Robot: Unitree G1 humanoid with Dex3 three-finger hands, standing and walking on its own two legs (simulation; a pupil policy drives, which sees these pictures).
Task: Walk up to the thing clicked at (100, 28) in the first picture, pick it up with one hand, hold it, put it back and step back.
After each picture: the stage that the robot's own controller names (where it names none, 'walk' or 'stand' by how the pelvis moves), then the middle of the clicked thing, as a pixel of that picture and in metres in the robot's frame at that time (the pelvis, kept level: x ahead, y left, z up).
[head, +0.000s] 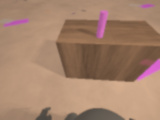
stand; (101, 25) +0.85 -0.08 +0.12
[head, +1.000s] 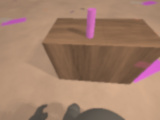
rise first; (90, 24) +0.78 +0.05 +0.15
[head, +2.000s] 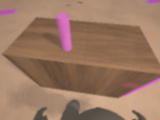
stand; (65, 35) +0.52 +0.22 +0.15
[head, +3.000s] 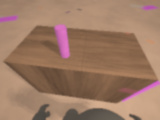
stand; (63, 43) +0.50 +0.22 +0.12
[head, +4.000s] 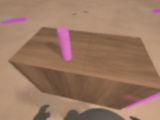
stand; (65, 45) +0.49 +0.21 +0.12
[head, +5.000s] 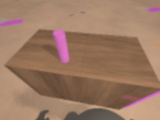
stand; (62, 48) +0.47 +0.23 +0.12
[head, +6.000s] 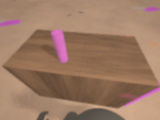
stand; (60, 48) +0.47 +0.24 +0.12
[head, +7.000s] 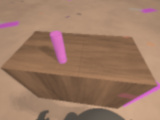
stand; (59, 49) +0.46 +0.25 +0.12
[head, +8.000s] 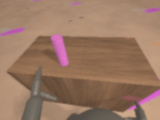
rise first; (60, 52) +0.45 +0.26 +0.12
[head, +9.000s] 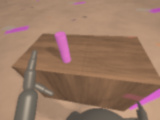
go down; (63, 48) +0.48 +0.25 +0.12
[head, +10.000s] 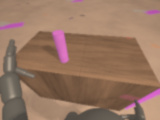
go down; (61, 48) +0.47 +0.25 +0.13
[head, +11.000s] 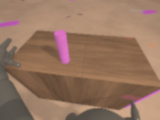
go down; (63, 48) +0.46 +0.22 +0.13
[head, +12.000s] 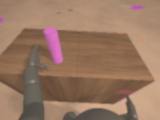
close in; (54, 48) +0.45 +0.24 +0.13
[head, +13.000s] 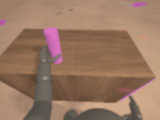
close; (54, 48) +0.44 +0.24 +0.15
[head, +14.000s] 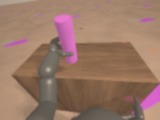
lift; (68, 43) +0.32 +0.13 +0.32
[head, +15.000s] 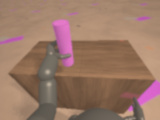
hold; (65, 46) +0.34 +0.15 +0.28
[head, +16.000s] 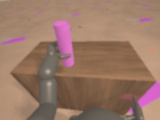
hold; (65, 46) +0.34 +0.15 +0.28
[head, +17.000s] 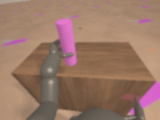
crouch; (68, 45) +0.34 +0.14 +0.30
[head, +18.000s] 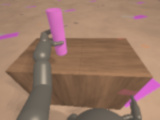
crouch; (58, 35) +0.41 +0.20 +0.30
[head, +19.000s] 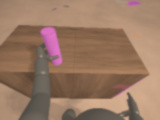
lower; (53, 49) +0.43 +0.23 +0.14
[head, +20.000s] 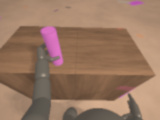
lower; (54, 49) +0.42 +0.23 +0.15
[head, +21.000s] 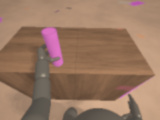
lower; (54, 49) +0.42 +0.23 +0.15
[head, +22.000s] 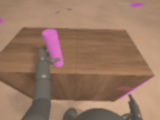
lower; (54, 50) +0.41 +0.23 +0.15
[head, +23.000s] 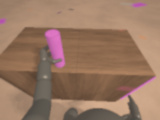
loosen; (56, 51) +0.41 +0.22 +0.15
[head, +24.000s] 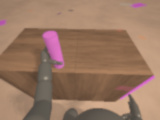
withdraw; (55, 52) +0.40 +0.22 +0.15
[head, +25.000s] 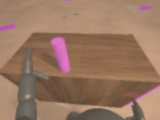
sink last; (62, 57) +0.38 +0.20 +0.14
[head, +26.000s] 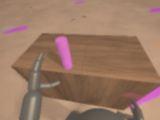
stand; (65, 54) +0.41 +0.22 +0.12
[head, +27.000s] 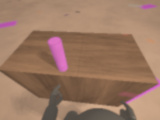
stand; (59, 56) +0.38 +0.22 +0.12
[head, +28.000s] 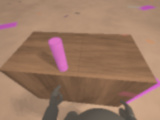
stand; (59, 56) +0.38 +0.23 +0.12
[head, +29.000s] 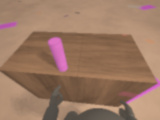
stand; (59, 56) +0.38 +0.23 +0.12
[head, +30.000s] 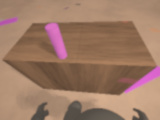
walk; (58, 43) +0.46 +0.24 +0.15
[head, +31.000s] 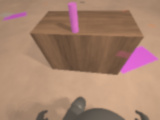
walk; (73, 19) +0.81 +0.22 +0.14
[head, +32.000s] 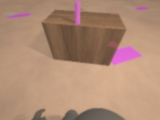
stand; (77, 13) +1.15 +0.21 +0.13
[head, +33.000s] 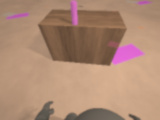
stand; (74, 13) +1.09 +0.22 +0.12
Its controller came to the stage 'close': yes
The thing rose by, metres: 0.20
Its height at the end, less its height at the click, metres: +0.00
